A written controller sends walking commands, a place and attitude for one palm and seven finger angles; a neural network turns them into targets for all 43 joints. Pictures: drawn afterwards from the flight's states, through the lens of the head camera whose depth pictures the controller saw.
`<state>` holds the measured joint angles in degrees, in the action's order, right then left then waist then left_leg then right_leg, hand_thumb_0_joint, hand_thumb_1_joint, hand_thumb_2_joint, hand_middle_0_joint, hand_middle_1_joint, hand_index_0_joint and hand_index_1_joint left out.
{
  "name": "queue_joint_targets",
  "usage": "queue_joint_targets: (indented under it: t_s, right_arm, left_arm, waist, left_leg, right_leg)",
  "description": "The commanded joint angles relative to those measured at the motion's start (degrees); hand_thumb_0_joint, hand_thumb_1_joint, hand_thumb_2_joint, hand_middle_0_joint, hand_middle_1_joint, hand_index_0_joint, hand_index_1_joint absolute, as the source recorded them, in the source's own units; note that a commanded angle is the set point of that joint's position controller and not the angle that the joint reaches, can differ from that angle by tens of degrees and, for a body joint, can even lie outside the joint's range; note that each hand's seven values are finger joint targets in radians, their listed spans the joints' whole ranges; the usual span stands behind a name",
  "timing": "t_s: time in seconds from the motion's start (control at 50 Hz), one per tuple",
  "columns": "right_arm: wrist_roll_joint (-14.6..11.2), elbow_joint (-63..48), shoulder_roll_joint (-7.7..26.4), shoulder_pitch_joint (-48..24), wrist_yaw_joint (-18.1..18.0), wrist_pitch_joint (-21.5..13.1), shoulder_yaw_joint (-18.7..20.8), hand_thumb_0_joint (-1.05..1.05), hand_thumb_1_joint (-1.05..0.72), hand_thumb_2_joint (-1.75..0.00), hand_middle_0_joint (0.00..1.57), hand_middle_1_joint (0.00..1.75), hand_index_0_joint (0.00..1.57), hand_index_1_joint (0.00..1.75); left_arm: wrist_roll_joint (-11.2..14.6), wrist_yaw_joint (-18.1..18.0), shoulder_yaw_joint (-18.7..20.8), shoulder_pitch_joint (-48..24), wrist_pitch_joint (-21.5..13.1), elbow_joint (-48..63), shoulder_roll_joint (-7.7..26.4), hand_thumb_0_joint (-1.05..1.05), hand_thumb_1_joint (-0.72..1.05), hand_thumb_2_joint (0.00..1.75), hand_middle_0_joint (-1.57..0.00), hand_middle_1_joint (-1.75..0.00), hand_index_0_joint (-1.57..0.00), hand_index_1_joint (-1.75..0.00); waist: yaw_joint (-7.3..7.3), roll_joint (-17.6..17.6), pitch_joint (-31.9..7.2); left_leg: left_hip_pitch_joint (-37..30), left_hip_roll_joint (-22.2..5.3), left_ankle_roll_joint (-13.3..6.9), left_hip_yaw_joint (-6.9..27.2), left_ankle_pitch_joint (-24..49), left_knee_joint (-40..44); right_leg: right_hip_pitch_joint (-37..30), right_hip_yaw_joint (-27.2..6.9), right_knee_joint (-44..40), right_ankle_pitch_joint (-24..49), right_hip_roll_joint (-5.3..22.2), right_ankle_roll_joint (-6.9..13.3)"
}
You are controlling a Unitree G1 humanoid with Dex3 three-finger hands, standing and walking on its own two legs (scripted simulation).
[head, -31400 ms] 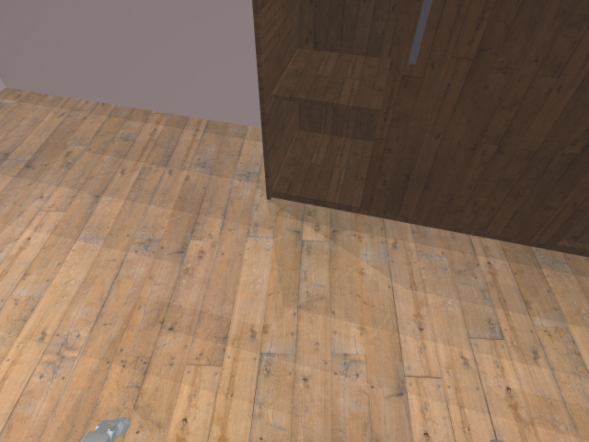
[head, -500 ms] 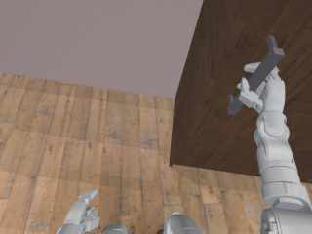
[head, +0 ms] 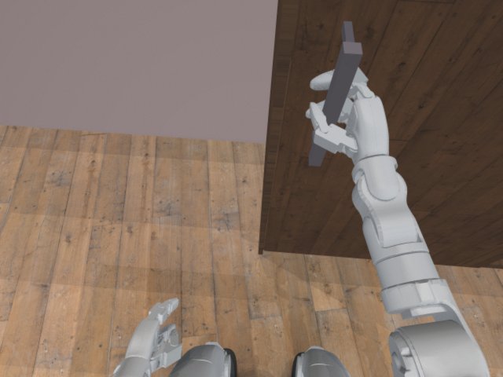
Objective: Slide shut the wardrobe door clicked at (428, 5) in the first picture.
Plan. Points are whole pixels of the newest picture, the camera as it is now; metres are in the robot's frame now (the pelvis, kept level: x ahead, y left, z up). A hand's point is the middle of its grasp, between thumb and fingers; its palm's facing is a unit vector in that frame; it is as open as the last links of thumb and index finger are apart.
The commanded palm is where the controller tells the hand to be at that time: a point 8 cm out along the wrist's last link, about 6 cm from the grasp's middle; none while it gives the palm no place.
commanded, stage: stop walking and hold the door there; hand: right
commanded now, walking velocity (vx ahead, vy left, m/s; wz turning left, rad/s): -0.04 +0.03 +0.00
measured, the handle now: (328, 105) +0.48 -0.09 +0.12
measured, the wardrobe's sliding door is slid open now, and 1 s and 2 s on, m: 0.00 0.00 0.00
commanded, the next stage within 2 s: loosen the grip on the handle in 0.38 s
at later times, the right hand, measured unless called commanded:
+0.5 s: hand (321, 129) +0.42 -0.07 +0.13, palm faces -0.10 +0.99 -0.14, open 6.1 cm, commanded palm +0.40 -0.13 +0.13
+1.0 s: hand (329, 133) +0.42 -0.08 +0.13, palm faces -0.11 +0.99 -0.11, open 14.0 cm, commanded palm +0.39 -0.14 +0.14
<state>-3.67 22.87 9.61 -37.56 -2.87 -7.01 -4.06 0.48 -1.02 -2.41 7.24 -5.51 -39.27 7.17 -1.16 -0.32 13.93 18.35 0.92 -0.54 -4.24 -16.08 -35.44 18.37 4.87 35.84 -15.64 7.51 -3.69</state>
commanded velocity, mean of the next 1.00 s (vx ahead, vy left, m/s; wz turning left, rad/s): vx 0.00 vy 0.00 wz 0.00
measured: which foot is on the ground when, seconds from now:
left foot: down 0.00-1.00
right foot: down 0.00-1.00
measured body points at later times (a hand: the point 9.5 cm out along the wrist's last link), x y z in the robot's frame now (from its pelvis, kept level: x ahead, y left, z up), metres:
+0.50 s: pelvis +0.01 +0.00 +0.01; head +0.06 +0.00 +0.46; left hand +0.17 +0.23 -0.10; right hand +0.42 -0.13 +0.14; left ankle +0.03 +0.09 -0.72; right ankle -0.01 -0.12 -0.72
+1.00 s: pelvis -0.04 +0.00 +0.00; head -0.01 +0.00 +0.45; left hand -0.03 +0.27 -0.11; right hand +0.42 -0.14 +0.14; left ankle +0.03 +0.09 -0.72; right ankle -0.01 -0.12 -0.72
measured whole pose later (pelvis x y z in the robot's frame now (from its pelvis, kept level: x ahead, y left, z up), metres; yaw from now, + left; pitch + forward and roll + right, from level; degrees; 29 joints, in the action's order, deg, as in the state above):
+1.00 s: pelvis -0.04 +0.00 +0.00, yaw +3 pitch +5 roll -1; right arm -4.6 57.2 16.2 -44.5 2.6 -17.5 8.1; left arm 2.1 -0.6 -0.4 23.3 -6.7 -40.1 16.3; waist 6.8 0.8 -1.7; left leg 29.4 1.7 -2.5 -0.1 -9.6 -33.7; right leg 24.6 2.9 34.8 -15.6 0.1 0.8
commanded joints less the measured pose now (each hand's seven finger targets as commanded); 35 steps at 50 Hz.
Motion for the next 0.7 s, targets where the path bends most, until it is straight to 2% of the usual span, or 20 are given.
queue_joint_targets:
  t_s: [0.0, 0.02, 0.04, 0.12, 0.18, 0.22, 0.24, 0.26, 0.28, 0.38, 0.44, 0.46, 0.48, 0.5, 0.52, 0.54, 0.56, 0.58, 0.62, 0.68]
  right_arm:
    - [2.09, -16.25, 5.69, -26.27, 1.14, -4.96, 1.19, 0.00, -0.90, -0.90, 0.45, 1.40, 0.45, 1.40]
    - [1.55, -12.46, 6.09, -23.25, 1.16, -4.37, 2.50, 0.00, -0.90, -0.90, 0.45, 1.40, 0.45, 1.40]
    - [1.07, -10.58, 4.20, -21.73, 1.56, -4.05, 1.59, 0.00, -0.90, -0.90, 0.45, 1.40, 0.45, 1.40]
    - [0.98, -10.27, 3.43, -22.64, 0.68, -5.28, 2.65, 0.00, -0.90, -0.90, 0.45, 1.40, 0.45, 1.40]
    - [0.43, -9.98, 1.89, -23.59, 0.54, -5.66, 0.66, 0.00, -0.90, -0.90, 0.45, 1.40, 0.45, 1.40]
    - [0.25, -10.59, -1.71, -25.56, 0.78, -6.04, -2.49, 0.00, -0.90, -0.90, 0.45, 1.40, 0.45, 1.40]
    - [0.17, -8.80, -2.76, -25.95, 0.98, -6.11, -3.11, 0.00, -0.90, -0.90, 0.45, 1.40, 0.45, 1.40]
    - [0.67, -9.27, -4.92, -26.47, 1.31, -6.41, -5.43, 0.00, -0.90, -0.90, 0.45, 1.40, 0.45, 1.40]
    - [0.88, -9.00, -2.22, -26.66, 1.15, -6.41, -3.88, 0.00, -0.90, -0.90, 0.45, 1.40, 0.45, 1.40]
    - [0.90, -5.88, -0.70, -20.81, 0.69, -5.64, -2.30, 0.00, -0.90, -0.90, 0.45, 1.40, 0.45, 1.40]
    - [0.55, -5.00, -1.12, -19.52, 0.78, -5.48, -2.60, 0.00, -0.90, -0.90, 0.45, 1.40, 0.45, 1.40]
    - [7.88, -12.75, 32.13, -51.92, -0.75, -6.20, 24.56, 0.00, -0.90, -0.90, 0.45, 1.40, 0.45, 1.40]
    - [5.95, 12.67, 30.37, -56.55, 1.18, -0.24, 23.34, 0.00, -0.78, -0.84, 0.45, 1.40, 0.45, 1.40]
    - [5.25, 18.10, 18.21, -38.85, 1.94, 1.43, 17.81, 0.00, -0.66, -0.78, 0.45, 1.40, 0.45, 1.40]
    - [2.16, 20.29, 3.27, -23.76, 3.94, 1.70, 11.93, 0.00, -0.54, -0.73, 0.45, 1.40, 0.45, 1.40]
    - [-1.76, 13.73, 3.71, -26.71, 5.22, -0.63, 13.33, 0.00, -0.42, -0.67, 0.45, 1.40, 0.45, 1.40]
    - [-4.15, 16.57, 9.21, -24.19, 5.92, -1.36, 19.33, 0.00, -0.30, -0.61, 0.45, 1.40, 0.45, 1.40]
    - [-5.07, 16.15, 11.55, -23.78, 6.01, -2.91, 21.50, 0.00, -0.17, -0.55, 0.45, 1.40, 0.45, 1.40]
    - [-4.30, 17.14, 7.79, -27.16, 5.78, -6.84, 16.71, 0.00, 0.07, -0.43, 0.45, 1.40, 0.45, 1.40]
    - [0.96, 16.88, 6.95, -33.27, 4.06, -14.32, 10.58, 0.00, 0.43, -0.26, 0.44, 1.38, 0.44, 1.38]
  left_arm:
    - [1.07, -2.22, 3.57, -0.73, -1.62, 7.25, 9.71, 0.00, 0.90, 0.90, -0.20, -0.30, -0.20, -0.30]
    - [1.50, -2.33, 3.60, -1.31, -1.88, 7.79, 9.38, 0.00, 0.90, 0.90, -0.20, -0.30, -0.20, -0.30]
    - [1.58, -2.55, 3.51, -2.20, -2.06, 7.75, 9.76, 0.00, 0.90, 0.90, -0.20, -0.30, -0.20, -0.30]
    - [0.51, -3.61, 1.68, -2.48, -2.59, 6.25, 8.94, 0.00, 0.90, 0.90, -0.20, -0.30, -0.20, -0.30]
    - [0.25, -4.12, 2.07, -2.02, -2.11, 5.66, 10.25, 0.00, 0.90, 0.90, -0.20, -0.30, -0.20, -0.30]
    - [0.28, -3.11, 3.20, -0.76, -1.85, 6.66, 12.19, 0.00, 0.90, 0.90, -0.20, -0.30, -0.20, -0.30]
    - [0.48, -2.22, 3.43, 0.13, -1.40, 6.36, 11.94, 0.00, 0.90, 0.90, -0.20, -0.30, -0.20, -0.30]
    - [0.02, -2.31, 2.78, -0.50, -1.55, 6.69, 11.05, 0.00, 0.90, 0.90, -0.20, -0.30, -0.20, -0.30]
    - [-0.27, -2.36, 2.90, -0.39, -1.54, 6.04, 11.64, 0.00, 0.90, 0.90, -0.20, -0.30, -0.20, -0.30]
    - [0.46, -2.80, 3.42, 0.43, -0.44, 7.75, 12.19, 0.00, 0.90, 0.90, -0.20, -0.30, -0.20, -0.30]
    - [0.52, -3.44, 3.34, 0.69, 0.24, 7.97, 11.82, 0.00, 0.90, 0.90, -0.20, -0.30, -0.20, -0.30]
    - [-0.59, -2.85, 8.87, 3.07, -1.42, 8.93, 12.84, 0.00, 0.90, 0.90, -0.20, -0.30, -0.20, -0.30]
    - [-1.45, -1.14, 9.65, 0.71, -2.78, -0.98, 13.65, 0.00, 0.90, 0.90, -0.20, -0.30, -0.20, -0.30]
    - [-0.26, -0.23, 5.99, 10.71, -3.77, 2.40, 13.11, 0.00, 0.90, 0.90, -0.20, -0.30, -0.20, -0.30]
    - [1.13, 0.02, 6.09, 10.15, -2.61, 3.69, 12.71, 0.00, 0.90, 0.90, -0.20, -0.30, -0.20, -0.30]
    - [0.69, 0.39, 5.33, 8.87, -2.58, 4.26, 14.55, 0.00, 0.90, 0.90, -0.20, -0.30, -0.20, -0.30]
    - [0.30, 0.53, 5.15, 6.99, -2.66, 4.26, 14.91, 0.00, 0.90, 0.90, -0.20, -0.30, -0.20, -0.30]
    - [-0.06, 0.81, 4.62, 7.03, -2.39, 5.20, 14.96, 0.00, 0.90, 0.90, -0.20, -0.30, -0.20, -0.30]
    - [0.20, 1.11, 4.39, 7.90, -1.97, 6.69, 14.25, 0.00, 0.90, 0.90, -0.20, -0.30, -0.20, -0.30]
    - [0.32, 1.97, 4.76, 9.95, -2.44, 7.75, 14.35, 0.00, 0.90, 0.90, -0.20, -0.30, -0.20, -0.30]
  waist:
    - [3.34, 6.87, -35.90]
    - [2.34, 15.36, -34.15]
    - [1.02, 19.77, -31.93]
    - [0.95, 12.76, -32.26]
    - [1.72, 7.97, -33.43]
    - [1.80, -3.23, -36.23]
    - [1.84, -3.94, -36.19]
    - [2.78, -9.60, -33.65]
    - [2.86, -12.00, -32.51]
    - [2.54, 3.17, -33.95]
    - [2.52, 6.29, -34.11]
    - [0.41, 17.66, -29.48]
    - [5.29, 2.05, -42.36]
    - [5.82, 14.08, -46.10]
    - [5.32, 11.93, -42.75]
    - [4.57, 0.61, -43.68]
    - [2.53, -6.42, -41.68]
    - [2.40, -6.92, -39.68]
    - [5.25, 6.80, -33.57]
    - [7.22, 9.77, -28.01]
  left_leg:
    - [-19.49, -9.61, -2.04, 9.07, 31.50, 9.69]
    - [-20.62, -13.78, -5.22, 12.76, 36.21, 9.51]
    - [-21.34, -15.14, -5.59, 14.40, 40.57, 9.90]
    - [-24.56, -13.79, -6.38, 8.91, 41.05, 6.70]
    - [-20.69, -10.61, -2.81, 6.07, 34.78, 3.79]
    - [-8.52, -4.05, 1.73, 3.18, 19.55, 2.37]
    - [-6.26, -2.61, 2.35, 4.33, 8.50, 4.14]
    - [-5.09, -2.30, 1.38, 3.31, 8.16, 5.18]
    - [-5.05, -2.11, 0.73, 3.09, 5.54, 4.59]
    - [-17.46, -5.57, -0.03, 5.73, 27.58, 10.37]
    - [-19.57, -8.22, -0.44, 7.61, 33.41, 10.83]
    - [-20.36, -5.54, 5.69, 9.98, 51.50, 14.91]
    - [-18.03, -6.14, -2.75, 11.58, 46.11, 6.49]
    - [-20.92, -3.26, -0.85, 5.83, 52.14, 1.76]
    - [-15.55, -1.86, -1.16, 2.54, 46.72, 1.69]
    - [-9.95, -2.32, -1.22, 2.46, 36.17, 2.85]
    - [-6.78, -2.10, -2.17, 3.24, 28.75, 3.80]
    - [-6.85, -2.05, -2.63, 3.19, 27.10, 4.17]
    - [-6.92, -1.69, -1.06, 4.19, 24.42, 5.44]
    - [0.36, -1.60, -0.48, 5.22, 9.58, 6.82]
  right_leg:
    - [-7.64, -1.34, 6.05, 17.27, 1.51, 3.69]
    - [-0.55, -1.59, 10.77, -4.82, -4.07, 1.80]
    - [3.22, -4.24, 16.32, -12.14, -5.97, 2.11]
    - [2.91, -3.97, 6.05, -9.86, -5.65, 2.99]
    - [-9.16, -3.03, -10.83, 9.06, -4.84, 3.28]
    - [-22.97, -12.29, -8.86, 40.72, 5.57, 7.57]
    - [-24.73, -12.39, -8.76, 40.40, 7.27, 8.78]
    - [-23.95, -12.74, -8.56, 42.46, 6.78, 9.32]
    - [-22.94, -12.51, -9.55, 42.05, 6.38, 8.90]
    - [-13.26, -4.51, -5.60, 28.11, -0.21, 4.07]
    - [-10.26, -3.27, -6.43, 18.01, -2.81, 3.35]
    - [-10.17, 4.49, -3.66, 12.91, -4.36, 4.29]
    - [-3.98, 1.10, -5.59, 22.29, -7.79, 3.87]
    - [-2.81, -1.30, -8.21, 26.71, -9.35, 5.35]
    - [-2.24, -2.31, -7.69, 28.31, -9.01, 5.08]
    - [-9.22, -2.90, -7.98, 26.10, -8.42, 3.64]
    - [-11.18, -3.63, -7.42, 23.15, -8.34, 3.13]
    - [-10.57, -3.86, -6.91, 22.19, -8.40, 3.07]
    - [-1.72, -2.74, -6.62, 13.80, -8.32, 4.63]
    - [2.90, -3.15, -6.56, 1.60, -8.15, 5.70]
